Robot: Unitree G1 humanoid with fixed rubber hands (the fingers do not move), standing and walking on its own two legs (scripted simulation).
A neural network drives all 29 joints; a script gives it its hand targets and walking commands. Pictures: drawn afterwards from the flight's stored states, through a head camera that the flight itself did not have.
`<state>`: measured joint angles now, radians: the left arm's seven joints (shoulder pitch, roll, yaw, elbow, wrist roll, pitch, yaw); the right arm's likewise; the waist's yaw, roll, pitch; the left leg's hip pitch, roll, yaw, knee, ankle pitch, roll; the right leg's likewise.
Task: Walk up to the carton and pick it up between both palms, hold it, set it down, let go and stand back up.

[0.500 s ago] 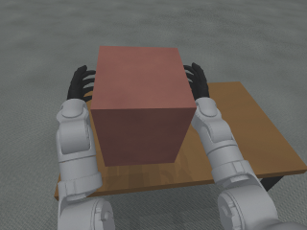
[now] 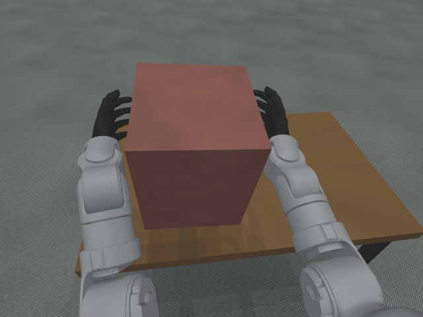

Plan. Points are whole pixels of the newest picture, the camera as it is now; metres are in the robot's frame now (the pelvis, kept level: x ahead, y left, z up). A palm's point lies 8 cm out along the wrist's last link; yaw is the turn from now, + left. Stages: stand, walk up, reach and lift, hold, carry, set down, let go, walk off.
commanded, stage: hold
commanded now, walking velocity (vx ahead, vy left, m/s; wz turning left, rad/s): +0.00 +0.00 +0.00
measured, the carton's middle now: (193, 150) +0.39 +0.02 +0.13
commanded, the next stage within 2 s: none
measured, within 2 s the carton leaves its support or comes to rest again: neither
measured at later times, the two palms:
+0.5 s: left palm (108, 135) +0.36 +0.16 +0.20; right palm (275, 129) +0.37 -0.13 +0.19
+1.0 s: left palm (104, 140) +0.35 +0.16 +0.20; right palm (274, 133) +0.36 -0.13 +0.18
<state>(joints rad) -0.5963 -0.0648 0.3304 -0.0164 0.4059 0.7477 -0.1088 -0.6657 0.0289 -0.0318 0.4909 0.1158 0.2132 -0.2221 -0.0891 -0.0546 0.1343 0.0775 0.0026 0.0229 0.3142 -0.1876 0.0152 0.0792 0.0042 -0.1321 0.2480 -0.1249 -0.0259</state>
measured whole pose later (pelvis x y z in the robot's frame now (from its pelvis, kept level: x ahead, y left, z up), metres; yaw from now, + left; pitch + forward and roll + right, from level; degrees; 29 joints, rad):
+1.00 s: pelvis +0.00 +0.00 +0.00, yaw +0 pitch -12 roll -1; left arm -0.58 -0.07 0.33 -0.03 0.40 0.75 -0.11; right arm -0.65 0.03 -0.03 0.48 0.12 0.21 -0.22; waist -0.09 -0.05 0.13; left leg 0.08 0.00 0.02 0.32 -0.19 0.02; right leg 0.08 0.00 -0.13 0.25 -0.12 -0.03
